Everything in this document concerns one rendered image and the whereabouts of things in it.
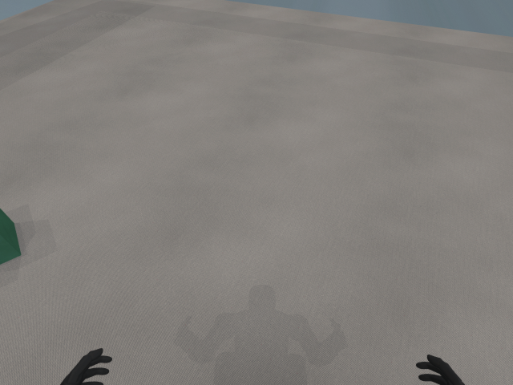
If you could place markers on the right robot hand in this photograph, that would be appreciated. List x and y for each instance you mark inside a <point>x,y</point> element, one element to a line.
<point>448,376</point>

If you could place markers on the carton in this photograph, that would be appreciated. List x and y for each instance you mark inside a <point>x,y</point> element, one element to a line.
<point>9,246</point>

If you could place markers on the left robot hand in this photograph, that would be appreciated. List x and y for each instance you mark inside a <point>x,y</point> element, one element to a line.
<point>81,372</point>

